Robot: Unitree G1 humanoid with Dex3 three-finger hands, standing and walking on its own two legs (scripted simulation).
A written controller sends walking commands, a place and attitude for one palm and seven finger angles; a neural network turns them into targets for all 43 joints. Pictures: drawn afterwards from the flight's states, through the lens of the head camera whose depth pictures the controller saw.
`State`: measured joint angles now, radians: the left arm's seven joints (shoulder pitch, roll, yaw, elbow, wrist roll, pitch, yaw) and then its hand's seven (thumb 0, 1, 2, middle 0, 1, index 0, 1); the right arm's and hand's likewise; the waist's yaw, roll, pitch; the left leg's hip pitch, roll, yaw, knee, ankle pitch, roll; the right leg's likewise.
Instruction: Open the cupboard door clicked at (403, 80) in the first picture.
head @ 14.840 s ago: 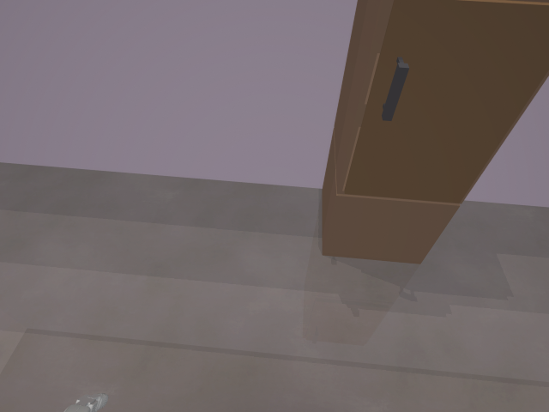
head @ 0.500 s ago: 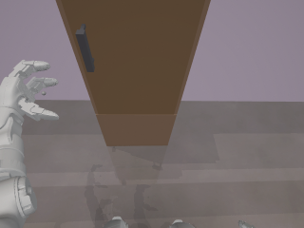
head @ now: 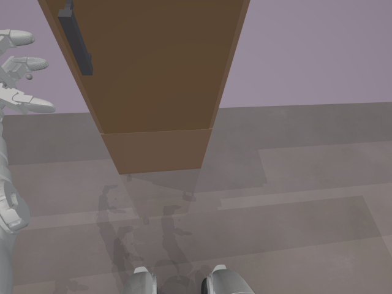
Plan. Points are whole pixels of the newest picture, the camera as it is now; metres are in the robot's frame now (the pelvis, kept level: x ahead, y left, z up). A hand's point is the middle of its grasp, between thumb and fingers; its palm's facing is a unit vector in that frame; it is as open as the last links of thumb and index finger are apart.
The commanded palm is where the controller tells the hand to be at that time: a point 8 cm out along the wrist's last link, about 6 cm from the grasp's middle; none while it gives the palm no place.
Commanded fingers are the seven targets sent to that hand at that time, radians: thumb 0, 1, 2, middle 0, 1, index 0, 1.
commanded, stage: move the hooked fingers beside the handle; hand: left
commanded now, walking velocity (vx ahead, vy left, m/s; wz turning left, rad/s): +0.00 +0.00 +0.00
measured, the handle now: (79, 39) +0.61 +0.21 +0.11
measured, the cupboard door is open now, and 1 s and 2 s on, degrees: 0 0 0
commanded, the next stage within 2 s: slide the fingers in behind the handle in 1.14 s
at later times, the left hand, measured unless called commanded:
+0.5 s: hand (32, 54) +0.56 +0.28 +0.11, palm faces +0.02 -1.00 +0.01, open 14.0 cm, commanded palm +0.54 +0.32 +0.11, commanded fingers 0.00 -0.50 0.30 -0.30 -1.20 -0.30 -1.20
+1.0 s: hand (43, 57) +0.56 +0.26 +0.11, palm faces +0.04 -1.00 +0.00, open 14.0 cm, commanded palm +0.55 +0.31 +0.10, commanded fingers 0.00 -0.50 0.30 -0.30 -1.20 -0.30 -1.20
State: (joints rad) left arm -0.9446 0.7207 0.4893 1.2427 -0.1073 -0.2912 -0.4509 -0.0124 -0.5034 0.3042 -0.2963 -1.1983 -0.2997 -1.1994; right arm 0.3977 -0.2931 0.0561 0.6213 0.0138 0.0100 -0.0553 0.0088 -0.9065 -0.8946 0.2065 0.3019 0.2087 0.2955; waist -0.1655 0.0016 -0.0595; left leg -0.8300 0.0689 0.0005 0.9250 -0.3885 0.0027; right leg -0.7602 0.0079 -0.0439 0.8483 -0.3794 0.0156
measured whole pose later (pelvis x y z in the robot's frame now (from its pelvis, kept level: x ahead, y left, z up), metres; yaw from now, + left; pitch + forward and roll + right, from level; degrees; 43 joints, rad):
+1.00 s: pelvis +0.02 +0.01 +0.00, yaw -1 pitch +22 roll -5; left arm -1.07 0.78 0.50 1.29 -0.04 -0.25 -0.39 -0.01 -0.50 0.30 -0.30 -1.20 -0.30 -1.20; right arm 0.41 -0.28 0.07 0.58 -0.01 0.08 -0.02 0.00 -0.91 -0.89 0.21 0.30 0.21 0.30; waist -0.22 0.02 -0.07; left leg -0.92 0.08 -0.01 0.97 -0.43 0.01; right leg -0.83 0.02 -0.05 0.84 -0.40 0.03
